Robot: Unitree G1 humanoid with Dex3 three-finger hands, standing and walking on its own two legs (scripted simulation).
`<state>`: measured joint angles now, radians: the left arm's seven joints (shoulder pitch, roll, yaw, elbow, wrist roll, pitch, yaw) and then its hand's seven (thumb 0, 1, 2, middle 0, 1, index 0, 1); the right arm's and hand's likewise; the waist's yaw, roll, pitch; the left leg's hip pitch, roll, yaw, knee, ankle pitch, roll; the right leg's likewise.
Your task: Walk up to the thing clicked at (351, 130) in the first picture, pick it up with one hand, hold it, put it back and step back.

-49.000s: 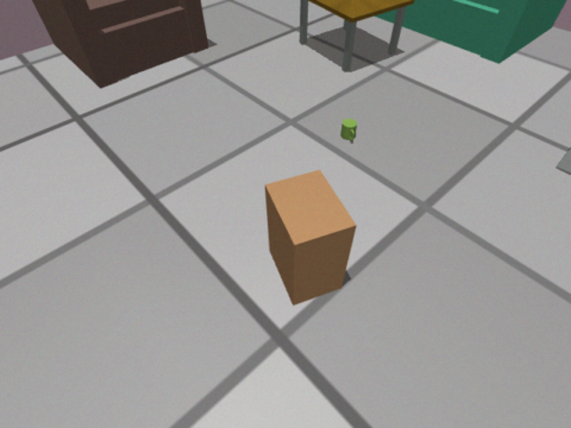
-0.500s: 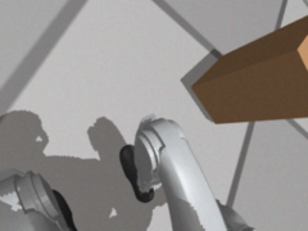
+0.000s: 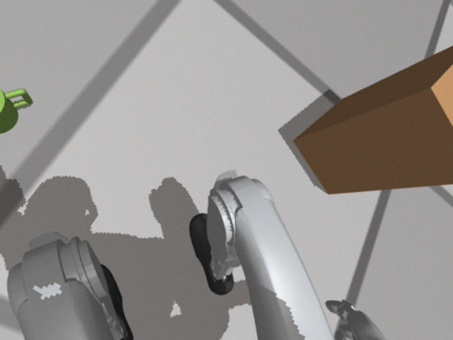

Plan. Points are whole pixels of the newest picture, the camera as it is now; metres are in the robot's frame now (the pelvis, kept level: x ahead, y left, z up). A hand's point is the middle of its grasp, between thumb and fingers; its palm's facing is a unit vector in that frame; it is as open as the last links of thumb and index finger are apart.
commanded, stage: withdraw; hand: left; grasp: from above
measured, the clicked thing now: out of the picture +0.57 +0.25 -0.31
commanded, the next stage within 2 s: home in 0.06 s
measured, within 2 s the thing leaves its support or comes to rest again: neither
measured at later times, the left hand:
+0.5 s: hand out of the picture +0.56 +0.31 -0.13, palm faces -0.40 -0.16 -0.90, open 11.2 cm
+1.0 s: hand out of the picture +0.38 +0.27 +0.06, palm faces -0.15 -0.78 -0.61, open 7.5 cm
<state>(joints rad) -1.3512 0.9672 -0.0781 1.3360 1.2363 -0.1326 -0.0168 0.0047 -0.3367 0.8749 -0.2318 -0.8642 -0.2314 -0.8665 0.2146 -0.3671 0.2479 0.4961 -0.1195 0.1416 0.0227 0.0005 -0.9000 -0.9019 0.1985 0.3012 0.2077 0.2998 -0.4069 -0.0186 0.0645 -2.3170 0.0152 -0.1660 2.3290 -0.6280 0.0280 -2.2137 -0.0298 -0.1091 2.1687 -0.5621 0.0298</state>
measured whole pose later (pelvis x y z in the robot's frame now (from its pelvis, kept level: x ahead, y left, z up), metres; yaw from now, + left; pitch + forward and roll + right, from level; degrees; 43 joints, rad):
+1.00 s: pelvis +0.02 +0.00 +0.16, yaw +7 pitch +31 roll -5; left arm -0.46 0.46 0.03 0.62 0.36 0.21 0.01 0.01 0.83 0.96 -0.23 -0.38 -0.22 -0.38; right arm 0.15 -0.25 0.02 0.56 0.03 0.04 0.00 0.01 -0.90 -0.90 0.20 0.30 0.21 0.30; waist -0.11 0.05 -0.19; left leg -1.74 0.03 -0.07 1.83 -0.64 0.01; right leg -1.71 -0.04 -0.05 1.75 -0.59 0.03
